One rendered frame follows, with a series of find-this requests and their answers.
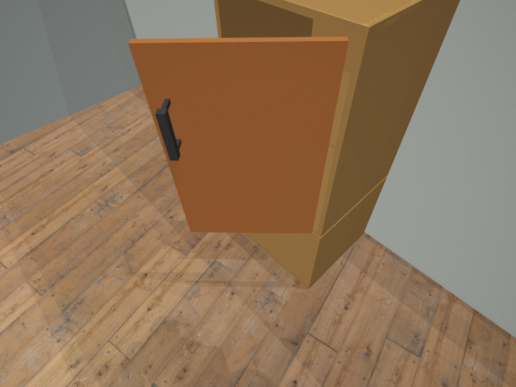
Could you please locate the cupboard door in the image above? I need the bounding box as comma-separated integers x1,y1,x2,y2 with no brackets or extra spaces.
128,36,349,233

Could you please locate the handle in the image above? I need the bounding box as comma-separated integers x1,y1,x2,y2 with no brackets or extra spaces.
156,98,181,160

